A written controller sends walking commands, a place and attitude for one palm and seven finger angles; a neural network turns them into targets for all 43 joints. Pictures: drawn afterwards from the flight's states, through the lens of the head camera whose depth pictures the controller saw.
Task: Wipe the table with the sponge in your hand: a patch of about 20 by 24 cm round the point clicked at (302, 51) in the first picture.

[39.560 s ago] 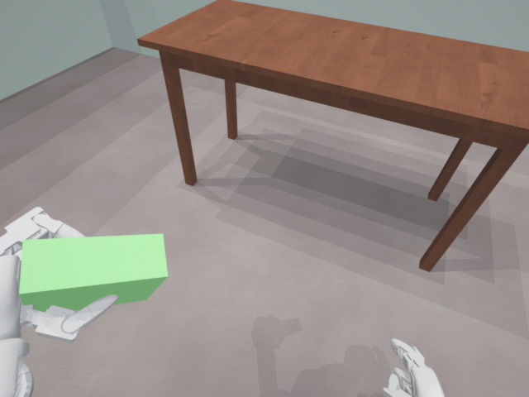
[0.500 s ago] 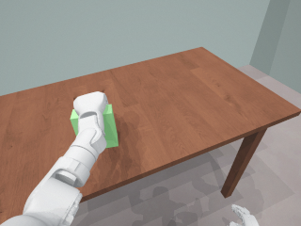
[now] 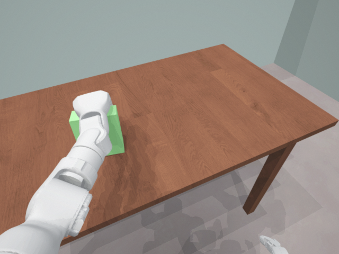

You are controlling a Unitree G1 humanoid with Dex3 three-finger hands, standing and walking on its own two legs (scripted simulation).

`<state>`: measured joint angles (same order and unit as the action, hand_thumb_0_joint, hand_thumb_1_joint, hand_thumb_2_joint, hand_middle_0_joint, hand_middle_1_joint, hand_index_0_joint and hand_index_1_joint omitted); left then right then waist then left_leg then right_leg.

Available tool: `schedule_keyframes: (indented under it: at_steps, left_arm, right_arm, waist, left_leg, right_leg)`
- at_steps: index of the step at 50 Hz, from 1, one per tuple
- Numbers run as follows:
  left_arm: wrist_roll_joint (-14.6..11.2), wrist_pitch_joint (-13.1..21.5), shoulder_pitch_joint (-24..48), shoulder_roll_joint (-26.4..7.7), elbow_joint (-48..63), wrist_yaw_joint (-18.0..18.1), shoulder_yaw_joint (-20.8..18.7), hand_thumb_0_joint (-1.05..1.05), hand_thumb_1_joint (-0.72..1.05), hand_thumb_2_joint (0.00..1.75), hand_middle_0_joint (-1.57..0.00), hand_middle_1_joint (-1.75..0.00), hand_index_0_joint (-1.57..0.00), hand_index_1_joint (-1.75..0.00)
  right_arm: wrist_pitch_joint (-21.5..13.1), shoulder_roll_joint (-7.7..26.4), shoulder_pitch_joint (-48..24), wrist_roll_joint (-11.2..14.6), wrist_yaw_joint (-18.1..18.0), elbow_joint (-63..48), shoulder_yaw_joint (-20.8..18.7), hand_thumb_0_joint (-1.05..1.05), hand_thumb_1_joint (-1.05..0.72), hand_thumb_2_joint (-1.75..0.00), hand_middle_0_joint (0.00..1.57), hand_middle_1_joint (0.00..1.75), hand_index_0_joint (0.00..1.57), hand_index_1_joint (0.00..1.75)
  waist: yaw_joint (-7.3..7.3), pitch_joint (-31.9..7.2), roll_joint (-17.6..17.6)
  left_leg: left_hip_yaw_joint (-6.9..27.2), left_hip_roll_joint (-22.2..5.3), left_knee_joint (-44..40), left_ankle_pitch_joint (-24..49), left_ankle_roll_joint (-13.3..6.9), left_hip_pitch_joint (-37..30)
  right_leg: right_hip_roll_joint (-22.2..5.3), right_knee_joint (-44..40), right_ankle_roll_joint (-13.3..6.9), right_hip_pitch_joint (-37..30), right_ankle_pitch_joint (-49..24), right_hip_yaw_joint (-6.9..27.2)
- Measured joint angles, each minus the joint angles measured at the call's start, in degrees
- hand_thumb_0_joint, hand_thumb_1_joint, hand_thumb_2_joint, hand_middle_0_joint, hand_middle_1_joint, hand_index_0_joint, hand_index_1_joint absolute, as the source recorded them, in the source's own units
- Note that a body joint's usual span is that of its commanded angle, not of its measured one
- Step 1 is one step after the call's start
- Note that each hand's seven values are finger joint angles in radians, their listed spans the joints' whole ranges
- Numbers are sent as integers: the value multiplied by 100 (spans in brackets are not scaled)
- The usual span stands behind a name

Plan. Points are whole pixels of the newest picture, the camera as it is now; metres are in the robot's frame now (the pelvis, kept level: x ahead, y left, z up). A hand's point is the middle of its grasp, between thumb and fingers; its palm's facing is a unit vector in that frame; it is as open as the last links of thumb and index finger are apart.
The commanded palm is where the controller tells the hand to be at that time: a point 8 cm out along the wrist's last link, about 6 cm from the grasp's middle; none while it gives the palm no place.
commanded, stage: wipe forward along the third lane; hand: left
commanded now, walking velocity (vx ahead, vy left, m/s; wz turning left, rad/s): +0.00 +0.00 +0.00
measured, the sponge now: (101, 139) +0.41 +0.21 +0.05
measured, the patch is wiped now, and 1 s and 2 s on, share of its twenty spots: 0.85 0.85 0.85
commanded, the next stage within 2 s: wipe back along the third lane in 0.18 s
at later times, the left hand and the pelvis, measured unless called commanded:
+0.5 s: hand (97, 115) +0.45 +0.22 +0.11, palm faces -0.01 -0.04 -1.00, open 9.6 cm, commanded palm +0.41 +0.21 +0.14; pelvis +0.01 +0.02 +0.00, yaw -1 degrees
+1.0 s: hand (95, 121) +0.43 +0.22 +0.11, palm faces +0.06 -0.07 -1.00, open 9.6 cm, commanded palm +0.37 +0.19 +0.14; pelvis +0.04 +0.03 +0.00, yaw +1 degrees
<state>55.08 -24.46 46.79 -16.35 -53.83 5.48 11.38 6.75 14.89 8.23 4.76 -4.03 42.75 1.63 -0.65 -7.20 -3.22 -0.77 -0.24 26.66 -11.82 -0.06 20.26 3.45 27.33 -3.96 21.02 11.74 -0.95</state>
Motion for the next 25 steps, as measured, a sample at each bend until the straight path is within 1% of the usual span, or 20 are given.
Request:
schedule_keyframes:
  at_steps: [9,16,20,25]
  left_arm:
    - [80,81,326,-86,-363,43,-97,1,-60,118,-82,-137,-87,-136]
    - [123,67,552,-96,-623,128,-114,1,-60,117,-82,-137,-87,-137]
    - [120,12,478,-26,-557,212,-49,1,-60,117,-82,-137,-87,-137]
    - [25,-90,197,115,-267,435,50,1,-59,117,-81,-139,-85,-139]
  right_arm:
    - [8,40,83,-25,0,-8,-28,1,-91,-90,20,30,20,30]
    - [4,37,213,-50,26,65,-62,1,-91,-90,20,30,20,30]
    - [28,18,330,-56,65,77,-113,1,-91,-90,20,30,20,30]
    - [100,-20,369,-39,123,114,-123,1,-91,-90,20,30,20,30]
  waist:
    - [-99,-9,32]
    - [-163,-30,38]
    - [-127,-77,15]
    - [-34,-121,-16]
  left_leg:
    - [-11,30,55,-28,-31,167]
    - [-23,57,106,-52,-74,301]
    - [-56,68,94,-64,-103,304]
    - [-88,88,53,-86,-139,185]
  right_leg:
    - [-31,4,54,141,5,13]
    - [-59,12,101,254,6,24]
    - [-69,-15,127,258,-1,58]
    - [-87,-64,163,141,9,94]
